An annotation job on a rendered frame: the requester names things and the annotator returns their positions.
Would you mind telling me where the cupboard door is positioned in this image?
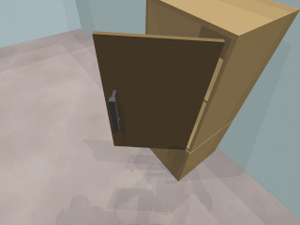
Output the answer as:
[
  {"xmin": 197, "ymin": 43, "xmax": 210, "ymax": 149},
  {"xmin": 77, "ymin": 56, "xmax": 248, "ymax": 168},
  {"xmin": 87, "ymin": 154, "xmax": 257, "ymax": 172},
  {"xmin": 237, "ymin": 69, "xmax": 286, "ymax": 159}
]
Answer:
[{"xmin": 92, "ymin": 31, "xmax": 225, "ymax": 150}]

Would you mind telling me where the handle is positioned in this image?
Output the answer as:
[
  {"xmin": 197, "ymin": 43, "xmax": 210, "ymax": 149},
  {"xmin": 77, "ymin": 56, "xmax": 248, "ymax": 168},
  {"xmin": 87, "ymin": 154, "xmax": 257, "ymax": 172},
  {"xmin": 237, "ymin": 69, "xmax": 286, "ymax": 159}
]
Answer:
[{"xmin": 109, "ymin": 90, "xmax": 120, "ymax": 132}]

